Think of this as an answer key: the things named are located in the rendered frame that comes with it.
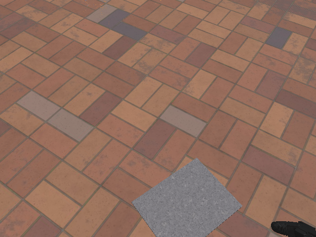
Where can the robot right hand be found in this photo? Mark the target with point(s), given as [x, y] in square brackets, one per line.
[293, 229]

